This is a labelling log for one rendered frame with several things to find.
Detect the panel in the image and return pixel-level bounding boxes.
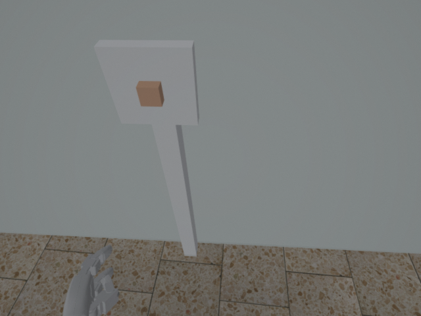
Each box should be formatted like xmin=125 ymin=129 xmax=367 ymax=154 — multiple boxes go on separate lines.
xmin=94 ymin=39 xmax=199 ymax=257

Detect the left robot hand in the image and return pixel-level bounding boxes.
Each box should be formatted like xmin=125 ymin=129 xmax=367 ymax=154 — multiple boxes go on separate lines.
xmin=62 ymin=245 xmax=119 ymax=316

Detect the button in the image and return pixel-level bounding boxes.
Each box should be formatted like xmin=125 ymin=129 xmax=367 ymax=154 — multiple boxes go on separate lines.
xmin=136 ymin=81 xmax=164 ymax=107

